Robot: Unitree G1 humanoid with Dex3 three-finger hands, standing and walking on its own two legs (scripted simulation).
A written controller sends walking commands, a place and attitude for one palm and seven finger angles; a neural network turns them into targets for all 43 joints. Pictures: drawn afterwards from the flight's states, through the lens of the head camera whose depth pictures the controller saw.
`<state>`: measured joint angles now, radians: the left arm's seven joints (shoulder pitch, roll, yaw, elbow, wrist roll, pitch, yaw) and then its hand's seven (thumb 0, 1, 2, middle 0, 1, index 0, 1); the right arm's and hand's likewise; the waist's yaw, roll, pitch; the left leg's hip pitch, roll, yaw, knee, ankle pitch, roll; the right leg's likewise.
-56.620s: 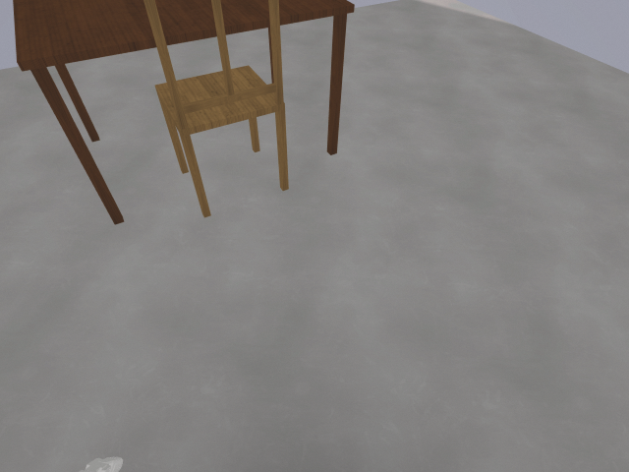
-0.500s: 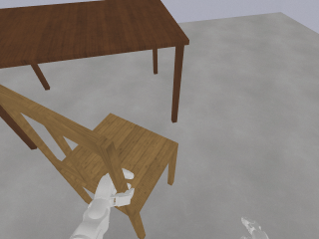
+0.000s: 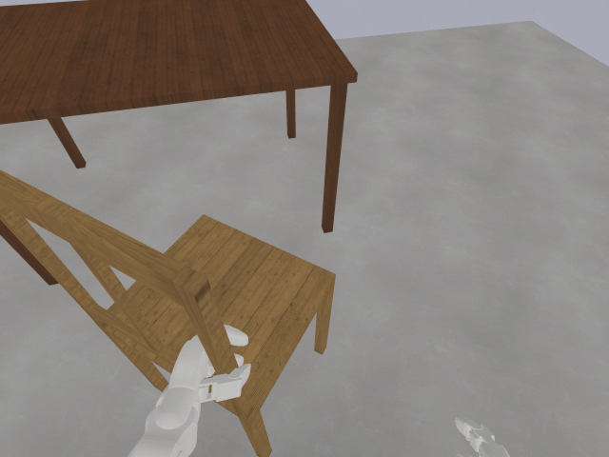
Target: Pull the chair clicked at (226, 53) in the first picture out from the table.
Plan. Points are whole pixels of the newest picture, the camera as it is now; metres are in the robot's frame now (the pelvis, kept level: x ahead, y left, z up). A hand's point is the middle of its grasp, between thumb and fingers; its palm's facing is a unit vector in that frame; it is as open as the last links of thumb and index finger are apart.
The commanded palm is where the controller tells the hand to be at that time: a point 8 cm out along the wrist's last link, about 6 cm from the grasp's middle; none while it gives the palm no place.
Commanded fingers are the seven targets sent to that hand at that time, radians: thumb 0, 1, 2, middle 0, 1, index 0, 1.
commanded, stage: open the thumb and straighten the fingers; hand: left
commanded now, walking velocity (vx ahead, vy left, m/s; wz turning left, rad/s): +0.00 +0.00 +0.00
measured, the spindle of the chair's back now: (126, 304) +0.36 +0.30 -0.06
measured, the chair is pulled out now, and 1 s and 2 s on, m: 0.55 0.55 0.55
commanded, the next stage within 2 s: draw the fingers out of the gap in 0.64 s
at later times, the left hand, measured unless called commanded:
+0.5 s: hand (224, 369) +0.26 +0.13 -0.07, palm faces -0.05 -0.99 -0.11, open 15.8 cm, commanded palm +0.24 +0.18 -0.05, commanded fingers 0.00 -0.55 0.20 0.00 0.00 0.00 0.00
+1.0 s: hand (206, 406) +0.21 +0.14 -0.08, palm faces -0.04 -0.99 -0.11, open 17.5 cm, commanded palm +0.19 +0.19 -0.05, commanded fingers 0.00 -0.55 0.20 0.00 0.00 0.00 0.00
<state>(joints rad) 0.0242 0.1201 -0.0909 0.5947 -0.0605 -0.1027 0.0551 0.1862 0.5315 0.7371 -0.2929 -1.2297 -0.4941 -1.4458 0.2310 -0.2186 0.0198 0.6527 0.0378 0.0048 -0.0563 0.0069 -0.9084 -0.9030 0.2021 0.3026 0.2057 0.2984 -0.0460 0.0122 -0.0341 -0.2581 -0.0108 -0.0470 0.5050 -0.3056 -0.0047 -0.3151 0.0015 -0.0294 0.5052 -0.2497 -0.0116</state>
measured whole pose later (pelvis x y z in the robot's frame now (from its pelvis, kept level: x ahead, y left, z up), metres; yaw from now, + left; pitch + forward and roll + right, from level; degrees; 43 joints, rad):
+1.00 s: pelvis +0.01 +0.01 -0.04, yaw +1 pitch +12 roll -1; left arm 0.37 0.18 -0.05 0.05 -0.08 0.13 0.00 -0.01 -0.54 0.20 -0.01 0.00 0.00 0.00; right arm 0.29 -0.25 0.01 0.49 0.03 -0.11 -0.06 0.01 -0.91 -0.90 0.20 0.30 0.20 0.30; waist -0.06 0.05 -0.16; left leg -0.61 -0.02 -0.06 0.90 -0.50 0.00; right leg -0.65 -0.01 -0.05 0.87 -0.43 0.00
